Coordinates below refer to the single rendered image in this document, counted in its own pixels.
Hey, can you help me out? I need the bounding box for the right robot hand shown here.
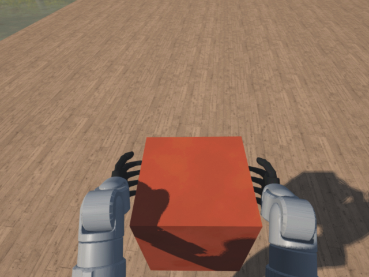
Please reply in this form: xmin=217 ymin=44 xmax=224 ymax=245
xmin=249 ymin=158 xmax=280 ymax=205

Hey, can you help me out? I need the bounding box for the left robot forearm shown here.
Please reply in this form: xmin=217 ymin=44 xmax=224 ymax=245
xmin=72 ymin=177 xmax=130 ymax=277

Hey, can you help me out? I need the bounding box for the right robot forearm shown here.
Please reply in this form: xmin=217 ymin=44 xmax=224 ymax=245
xmin=261 ymin=184 xmax=318 ymax=277

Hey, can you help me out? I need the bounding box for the carton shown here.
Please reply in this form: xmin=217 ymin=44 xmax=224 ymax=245
xmin=130 ymin=136 xmax=262 ymax=271

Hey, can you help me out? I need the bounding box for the left robot hand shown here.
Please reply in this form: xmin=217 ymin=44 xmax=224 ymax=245
xmin=111 ymin=151 xmax=142 ymax=197

